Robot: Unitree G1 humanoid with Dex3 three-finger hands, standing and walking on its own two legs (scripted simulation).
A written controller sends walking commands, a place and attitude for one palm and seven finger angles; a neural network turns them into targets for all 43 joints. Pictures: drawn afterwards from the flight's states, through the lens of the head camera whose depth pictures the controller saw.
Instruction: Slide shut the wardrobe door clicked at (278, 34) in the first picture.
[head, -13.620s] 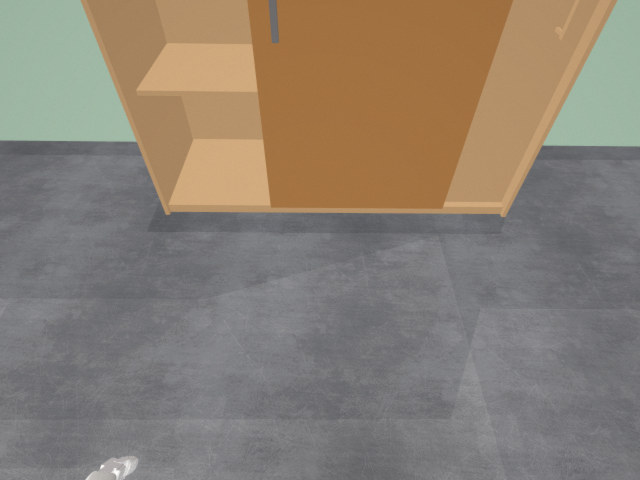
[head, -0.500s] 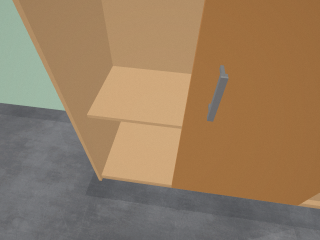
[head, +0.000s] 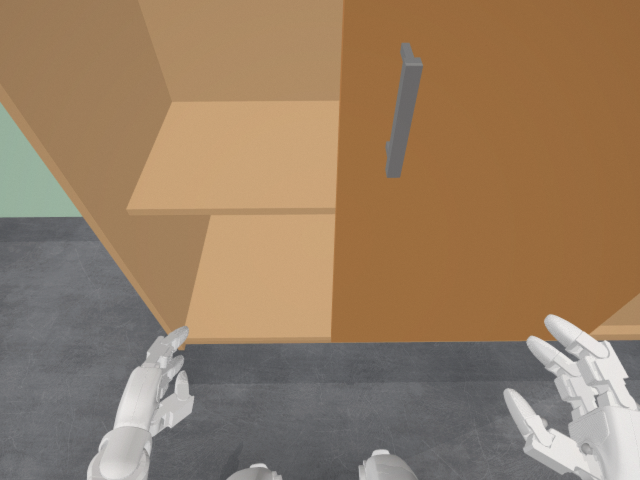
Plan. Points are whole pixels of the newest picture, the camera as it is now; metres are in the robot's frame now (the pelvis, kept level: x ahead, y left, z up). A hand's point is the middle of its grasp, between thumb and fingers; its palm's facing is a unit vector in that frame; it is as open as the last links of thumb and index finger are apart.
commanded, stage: raise the hand with hooked fingers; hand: right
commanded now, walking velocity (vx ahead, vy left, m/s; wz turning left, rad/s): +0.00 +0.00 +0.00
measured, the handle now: (399, 115) +0.55 -0.12 +0.17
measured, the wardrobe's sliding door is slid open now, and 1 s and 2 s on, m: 0.46 0.46 0.46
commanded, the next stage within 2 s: move the hooked fingers beside the handle in 1.52 s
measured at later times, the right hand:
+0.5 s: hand (570, 338) +0.24 -0.24 +0.12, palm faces +0.01 +1.00 -0.06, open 12.5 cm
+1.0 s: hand out of the picture +0.29 -0.30 +0.19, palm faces +0.09 +0.99 -0.07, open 13.9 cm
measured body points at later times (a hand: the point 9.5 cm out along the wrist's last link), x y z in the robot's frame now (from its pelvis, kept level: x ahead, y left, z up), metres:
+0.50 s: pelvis +0.00 -0.02 +0.03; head +0.02 -0.02 +0.48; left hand +0.15 +0.24 -0.04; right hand +0.23 -0.30 +0.12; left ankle +0.01 +0.09 -0.66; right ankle +0.04 -0.13 -0.66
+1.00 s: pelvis +0.02 -0.03 +0.06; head +0.01 -0.02 +0.51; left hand +0.19 +0.20 -0.01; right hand +0.28 -0.35 +0.20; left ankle +0.01 +0.09 -0.66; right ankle +0.04 -0.13 -0.67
